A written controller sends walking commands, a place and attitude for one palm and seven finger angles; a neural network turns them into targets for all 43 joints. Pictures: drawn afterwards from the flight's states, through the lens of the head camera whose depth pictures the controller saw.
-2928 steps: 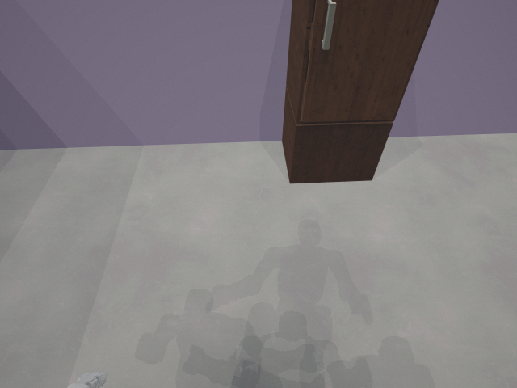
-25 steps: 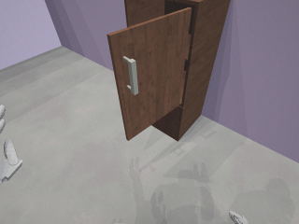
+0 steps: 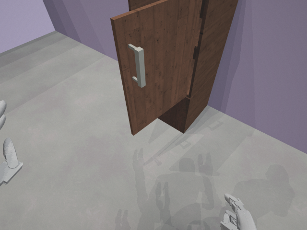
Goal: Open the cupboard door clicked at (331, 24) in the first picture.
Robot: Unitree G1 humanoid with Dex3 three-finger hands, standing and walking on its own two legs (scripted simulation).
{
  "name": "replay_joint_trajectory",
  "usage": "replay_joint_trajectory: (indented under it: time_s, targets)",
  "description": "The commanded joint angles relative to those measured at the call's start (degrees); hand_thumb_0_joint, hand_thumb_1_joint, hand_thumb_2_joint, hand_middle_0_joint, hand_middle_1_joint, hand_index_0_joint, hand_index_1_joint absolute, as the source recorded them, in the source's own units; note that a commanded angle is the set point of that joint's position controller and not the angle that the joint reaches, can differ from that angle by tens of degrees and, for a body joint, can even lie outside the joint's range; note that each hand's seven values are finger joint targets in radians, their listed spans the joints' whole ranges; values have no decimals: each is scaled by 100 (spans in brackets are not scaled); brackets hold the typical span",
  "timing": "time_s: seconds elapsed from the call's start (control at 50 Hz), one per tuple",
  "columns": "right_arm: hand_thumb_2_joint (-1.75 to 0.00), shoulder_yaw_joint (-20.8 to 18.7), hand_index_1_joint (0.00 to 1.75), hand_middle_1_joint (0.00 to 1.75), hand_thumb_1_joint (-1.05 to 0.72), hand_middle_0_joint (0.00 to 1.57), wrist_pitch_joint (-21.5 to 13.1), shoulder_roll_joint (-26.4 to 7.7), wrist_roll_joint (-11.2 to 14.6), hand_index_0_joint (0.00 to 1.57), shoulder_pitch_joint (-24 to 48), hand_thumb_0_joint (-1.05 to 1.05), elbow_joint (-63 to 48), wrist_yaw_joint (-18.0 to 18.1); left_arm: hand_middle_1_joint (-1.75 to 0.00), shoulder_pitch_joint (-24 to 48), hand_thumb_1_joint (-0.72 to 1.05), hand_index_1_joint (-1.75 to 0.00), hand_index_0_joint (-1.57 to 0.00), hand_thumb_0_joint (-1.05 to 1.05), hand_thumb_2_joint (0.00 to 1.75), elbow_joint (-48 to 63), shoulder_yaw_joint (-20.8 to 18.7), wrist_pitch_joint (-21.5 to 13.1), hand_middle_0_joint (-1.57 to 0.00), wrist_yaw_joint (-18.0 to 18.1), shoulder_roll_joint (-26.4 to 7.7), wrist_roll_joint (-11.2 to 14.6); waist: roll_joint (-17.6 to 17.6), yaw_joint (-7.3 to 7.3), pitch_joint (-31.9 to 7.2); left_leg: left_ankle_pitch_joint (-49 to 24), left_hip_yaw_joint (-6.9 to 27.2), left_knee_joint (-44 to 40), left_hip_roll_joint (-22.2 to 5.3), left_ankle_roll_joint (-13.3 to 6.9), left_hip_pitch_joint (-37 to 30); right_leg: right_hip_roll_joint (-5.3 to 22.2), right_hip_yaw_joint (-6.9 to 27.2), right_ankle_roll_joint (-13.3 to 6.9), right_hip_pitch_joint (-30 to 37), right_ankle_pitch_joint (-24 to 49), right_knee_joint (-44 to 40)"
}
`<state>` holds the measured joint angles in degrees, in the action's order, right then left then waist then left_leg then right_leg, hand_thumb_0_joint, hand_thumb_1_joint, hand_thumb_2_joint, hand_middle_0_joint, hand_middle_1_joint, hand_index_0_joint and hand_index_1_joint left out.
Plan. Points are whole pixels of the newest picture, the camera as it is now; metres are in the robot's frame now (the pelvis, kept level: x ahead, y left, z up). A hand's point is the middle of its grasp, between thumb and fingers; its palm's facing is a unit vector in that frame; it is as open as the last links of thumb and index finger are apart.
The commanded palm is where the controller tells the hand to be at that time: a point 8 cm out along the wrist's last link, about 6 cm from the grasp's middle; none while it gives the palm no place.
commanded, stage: stop stepping back and stand still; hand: left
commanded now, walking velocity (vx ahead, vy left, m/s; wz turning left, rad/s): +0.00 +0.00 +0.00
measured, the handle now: (136, 66) +0.62 +0.09 +0.08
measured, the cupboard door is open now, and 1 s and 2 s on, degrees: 82 82 82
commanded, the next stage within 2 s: let the arm hang, fingers relaxed in 0.26 s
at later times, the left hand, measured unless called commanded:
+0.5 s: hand (54, 198) +0.20 +0.27 -0.02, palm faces +0.07 -0.89 -0.46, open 7.4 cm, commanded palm none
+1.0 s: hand out of the picture -0.05 +0.22 -0.16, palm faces +0.03 -0.97 -0.26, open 7.3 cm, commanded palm none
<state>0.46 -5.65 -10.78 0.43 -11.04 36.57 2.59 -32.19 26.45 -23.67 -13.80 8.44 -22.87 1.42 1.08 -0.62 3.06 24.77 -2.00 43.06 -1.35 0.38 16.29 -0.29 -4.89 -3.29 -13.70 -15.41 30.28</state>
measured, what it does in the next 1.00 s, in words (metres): stands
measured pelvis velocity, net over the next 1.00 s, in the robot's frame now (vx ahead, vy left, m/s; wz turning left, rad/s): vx -0.02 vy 0.03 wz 0.01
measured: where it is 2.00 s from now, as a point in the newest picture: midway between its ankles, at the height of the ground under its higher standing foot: outside the picture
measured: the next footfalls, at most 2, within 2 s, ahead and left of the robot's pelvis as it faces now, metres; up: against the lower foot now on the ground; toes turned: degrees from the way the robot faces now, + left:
none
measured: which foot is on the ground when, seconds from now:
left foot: down 0.00-1.00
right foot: down 0.00-1.00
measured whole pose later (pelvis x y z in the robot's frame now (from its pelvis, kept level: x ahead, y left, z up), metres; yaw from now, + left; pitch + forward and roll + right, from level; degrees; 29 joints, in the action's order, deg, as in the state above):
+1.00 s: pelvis -0.02 +0.03 +0.01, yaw +1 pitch -2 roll +0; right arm 0.2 1.4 -9.3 -1.3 -16.9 63.3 0.8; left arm -18.3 -64.5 -0.6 1.1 1.2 -11.0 -0.5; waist 2.3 -0.2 3.5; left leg 10.6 -2.4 25.6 0.3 -1.5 13.3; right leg 1.0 -4.9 -1.0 -12.5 -11.0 25.2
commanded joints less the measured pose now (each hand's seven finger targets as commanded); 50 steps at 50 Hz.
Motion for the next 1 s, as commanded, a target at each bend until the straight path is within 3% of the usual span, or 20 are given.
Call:
replay_joint_trajectory:
  time_s: [0.0, 0.02, 0.06, 0.08, 0.12, 0.22, 0.26, 0.32, 0.34, 0.36, 0.4, 0.44, 0.46, 0.5, 0.54, 0.58, 0.62, 0.7, 0.88, 0.98]
  targets:
    - [-90, -172, 30, 30, -90, 20, -214, -580, -37, 20, 315, 0, -891, 134, -30, 216, 90, -30, -20, 0, 90, 1114, -866, -285, -20, 224, -1013, 72, -557, -60, -831, -1484, -149, -1655, 97, -5, -448, 925, 885, -65, 499, 1471, -721]
    - [-90, -237, 30, 30, -90, 20, -244, -678, -47, 20, 371, 0, -879, 172, -30, 394, 90, -30, -20, 0, 90, 1374, -836, -308, -20, 226, -1080, 89, -170, -31, -769, -1719, 36, -1930, -75, -19, -749, 789, 806, 72, 222, 837, -592]
    - [-90, -302, 30, 30, -90, 20, -296, -834, -58, 20, 437, 0, -988, 187, -30, 522, 90, -30, -20, 0, 90, 1539, -730, -321, -20, 210, -1018, 80, 685, 141, -534, -1446, 1056, -2558, -910, -375, -389, 245, 607, 356, 68, -162, -261]
    - [-90, -306, 30, 30, -90, 20, -326, -846, -22, 20, 417, 0, -1013, 172, -30, 505, 90, -30, -20, 0, 90, 1442, -739, -303, -20, 205, -1018, 62, 620, 171, -515, -1007, 1101, -2670, -1030, -465, -46, 132, 553, 401, 320, -280, -259]
    - [-90, -232, 30, 30, -90, 20, -405, -749, -59, 20, 455, 0, -939, 192, -30, 641, 90, -30, -20, 0, 90, 1341, -807, -240, -20, 185, -1094, -19, 1086, 158, -285, -1182, 956, -2861, -964, -410, 397, 131, 376, 407, 610, 148, 27]
    - [-90, -282, 30, 30, -90, 20, -490, -768, -13, 20, 291, 0, -906, 142, -30, 471, 90, -30, -20, 0, 90, 1020, -597, -194, -20, 168, -852, -24, 325, 90, -723, -2001, 345, -2077, -480, -163, -22, 343, 698, 315, 888, 1433, -587]
    - [-90, -285, 30, 30, -90, 20, -442, -758, -10, 20, 241, 0, -914, 109, -30, 269, 90, -30, -20, 0, 90, 993, -610, -169, -20, 168, -852, 20, 31, 60, -944, -2136, 289, -1853, -375, -102, -134, 485, 850, 242, 959, 1769, -685]
    - [-90, -299, 30, 30, -90, 20, -399, -785, -17, 20, 335, 0, -965, 108, -30, 142, 90, -30, -20, 0, 90, 1223, -765, -151, -20, 168, -1020, 60, 211, 63, -1024, -2177, 267, -1906, -320, -56, -220, 468, 803, 233, 887, 1723, -725]
    - [-90, -545, 30, 30, -90, 20, -543, -1776, -6, 20, 732, 0, 450, -391, -30, 652, 90, -30, -20, 0, 90, -3358, 1740, 767, -20, -642, -125, -418, 96, -167, -654, -2940, 387, -986, -462, -150, 202, 901, 463, 123, 69, 2341, 21]
    - [-90, -548, 30, 30, -90, 20, -174, -1491, 8, 20, 221, 0, 447, -368, -30, 752, 90, -30, -20, 0, 90, -3532, 1630, 1159, -20, -772, 4, -320, 239, -104, -963, -2981, 358, -1241, -509, -111, -201, 811, 728, 28, -128, 1834, -72]
    - [-90, -432, 30, 30, -90, 20, 40, -1451, -89, 20, 248, 0, 379, -333, -30, 967, 90, -30, -20, 0, 90, -3696, 1692, 1292, -20, -825, 147, -308, 475, -15, -683, -2172, 840, -1778, -837, -430, 639, 454, 370, 163, -140, 268, 364]
    - [-90, -343, 30, 30, -90, 20, 152, -1487, -151, 20, 389, 0, 373, -312, -30, 1287, 90, -30, -20, 0, 90, -4258, 1773, 1275, -20, -843, 18, -347, -339, 98, -556, -2069, 1176, -2014, -899, -599, 979, 334, 430, 169, 244, 81, 413]
    - [-90, -312, 30, 30, -90, 20, 186, -1484, -173, 20, 464, 0, 427, -305, -30, 1356, 90, -30, -20, 0, 90, -4584, 1804, 1265, -20, -847, -42, -358, -777, 152, -608, -1967, 1127, -1950, -795, -554, 917, 425, 529, 142, 353, 239, 173]
    - [-90, -290, 30, 30, -90, 20, 284, -1361, -173, 20, 365, 0, 615, -303, -30, 1625, 90, -30, -20, 0, 90, -5293, 1873, 1243, -20, -832, -133, -373, -1463, 83, -794, -1909, 726, -1517, -377, -358, 326, 798, 889, -4, 193, 699, -344]
    - [-90, -193, 30, 30, -90, 20, 435, -1059, -187, 20, 146, 0, 872, -304, -30, 1889, 90, -30, -20, 0, 90, -5915, 2033, 1320, -20, -795, -1, -318, -1276, -59, -686, -1689, 458, -1368, -139, -234, -147, 1041, 1021, -149, -265, 415, -662]
    - [-90, -117, 30, 30, -90, 20, 513, -905, -211, 20, 64, 0, 1151, -294, -30, 1972, 90, -30, -20, 0, 90, -6447, 2148, 1357, -20, -763, 152, -274, -412, -81, -652, -1763, 467, -1578, -172, -197, -404, 935, 988, -106, -345, 214, -684]
    - [-90, -91, 30, 30, -90, 20, 535, -934, -210, 20, 123, 0, 1317, -275, -30, 1843, 90, -30, -20, 0, 90, -6933, 2178, 1371, -20, -732, 198, -260, 497, 23, -554, -1590, 712, -2051, -385, -244, -133, 659, 776, 69, 36, 13, -602]
    - [-90, -103, 30, 30, -90, 20, 589, -724, -208, 20, -51, 0, 1713, -207, -30, 1520, 90, -30, -20, 0, 90, -7762, 2132, 1346, -20, -707, 415, -230, 939, 84, -456, -718, 673, -2291, -323, -203, 156, 663, 779, 14, 426, -159, -920]
    - [-90, -149, 30, 30, -90, 20, 638, -534, -172, 20, -787, 0, 2381, -144, -30, 1465, 90, -30, -20, 0, 90, -8686, 2203, 1337, -20, -699, 568, -209, -316, -3, 111, -619, 592, -2366, -336, -235, -98, 706, 732, 30, -88, -756, -1369]
    - [-90, -132, 30, 30, -90, 20, 618, -401, -178, 20, -967, 0, 2593, -130, -30, 1374, 90, -30, -20, 0, 90, -8881, 2196, 1345, -20, -672, 659, -208, -306, 4, 177, -661, 578, -2461, -367, -260, -107, 669, 714, 61, -125, -707, -1295]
